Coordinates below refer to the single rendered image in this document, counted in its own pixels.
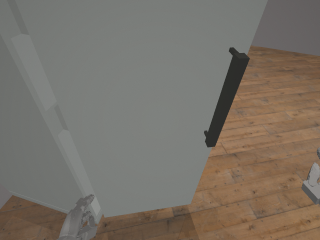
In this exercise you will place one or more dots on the left robot hand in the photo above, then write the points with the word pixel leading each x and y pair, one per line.
pixel 73 224

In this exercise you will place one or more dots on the right robot hand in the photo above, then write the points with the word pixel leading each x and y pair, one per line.
pixel 310 186

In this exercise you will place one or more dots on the handle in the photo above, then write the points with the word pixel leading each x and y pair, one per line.
pixel 231 84

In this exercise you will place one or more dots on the fridge door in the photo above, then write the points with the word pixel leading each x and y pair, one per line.
pixel 137 83

